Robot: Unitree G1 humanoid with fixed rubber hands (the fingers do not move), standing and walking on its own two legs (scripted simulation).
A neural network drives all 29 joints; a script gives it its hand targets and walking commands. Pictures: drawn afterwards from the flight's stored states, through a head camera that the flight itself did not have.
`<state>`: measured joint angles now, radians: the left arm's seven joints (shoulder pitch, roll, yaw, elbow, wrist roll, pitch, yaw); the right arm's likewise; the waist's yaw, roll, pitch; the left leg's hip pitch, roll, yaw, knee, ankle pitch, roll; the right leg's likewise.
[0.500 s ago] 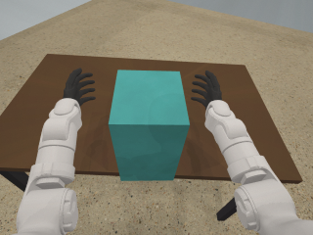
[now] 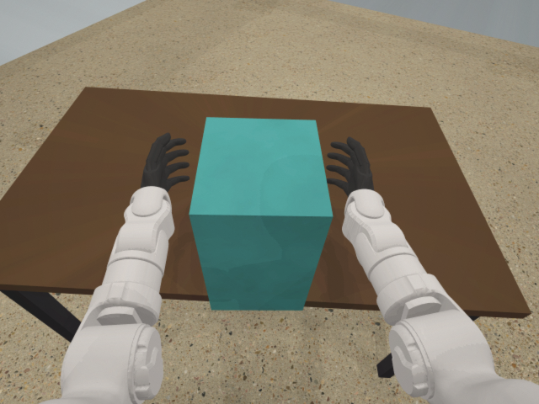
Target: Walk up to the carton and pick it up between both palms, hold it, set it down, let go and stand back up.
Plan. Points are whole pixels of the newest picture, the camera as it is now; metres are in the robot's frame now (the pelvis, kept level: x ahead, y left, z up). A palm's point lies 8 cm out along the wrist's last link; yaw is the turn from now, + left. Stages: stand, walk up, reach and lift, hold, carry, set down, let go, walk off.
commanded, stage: reach and lift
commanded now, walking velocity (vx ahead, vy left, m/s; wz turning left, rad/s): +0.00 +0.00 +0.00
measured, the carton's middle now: (259, 223) +0.39 +0.04 +0.04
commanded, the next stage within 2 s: none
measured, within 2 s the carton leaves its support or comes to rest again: neither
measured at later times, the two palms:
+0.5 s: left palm (176, 187) +0.40 +0.17 +0.10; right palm (343, 190) +0.41 -0.09 +0.10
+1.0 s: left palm (171, 196) +0.38 +0.17 +0.11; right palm (345, 203) +0.38 -0.09 +0.10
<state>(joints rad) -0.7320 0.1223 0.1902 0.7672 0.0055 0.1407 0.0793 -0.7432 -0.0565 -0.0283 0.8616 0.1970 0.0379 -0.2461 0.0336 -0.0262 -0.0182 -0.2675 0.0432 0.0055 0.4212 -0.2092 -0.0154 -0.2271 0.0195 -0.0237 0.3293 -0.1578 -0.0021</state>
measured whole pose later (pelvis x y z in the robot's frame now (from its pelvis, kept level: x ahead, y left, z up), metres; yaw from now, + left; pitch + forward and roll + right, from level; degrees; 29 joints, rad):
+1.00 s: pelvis +0.01 +0.01 +0.00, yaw +1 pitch -5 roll -1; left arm -0.64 -0.16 0.45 0.57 0.44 0.15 -0.04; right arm -0.62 0.19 -0.40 0.79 -0.27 -0.16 -0.14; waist 0.03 -0.07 0.09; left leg -0.03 0.02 0.02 0.32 -0.19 0.00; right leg 0.00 -0.01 -0.03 0.24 -0.15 0.01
